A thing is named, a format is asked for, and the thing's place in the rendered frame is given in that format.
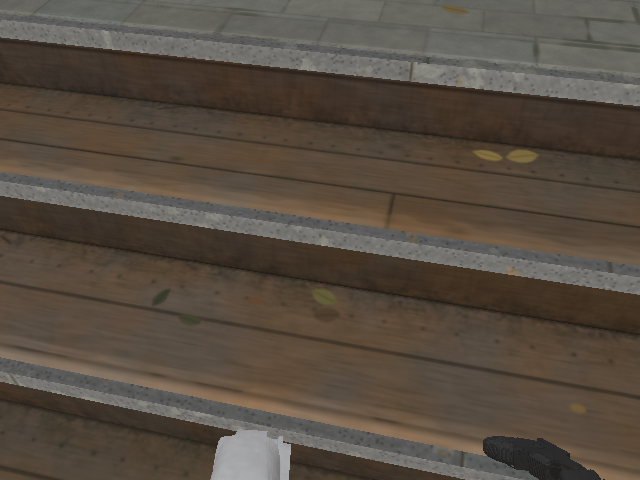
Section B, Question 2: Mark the left robot thigh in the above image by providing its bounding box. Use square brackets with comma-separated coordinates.
[210, 429, 291, 480]

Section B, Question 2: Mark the robot right hand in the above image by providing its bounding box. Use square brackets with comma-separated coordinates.
[483, 436, 605, 480]

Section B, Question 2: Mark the left robot shin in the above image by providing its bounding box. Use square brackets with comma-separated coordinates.
[213, 436, 230, 468]

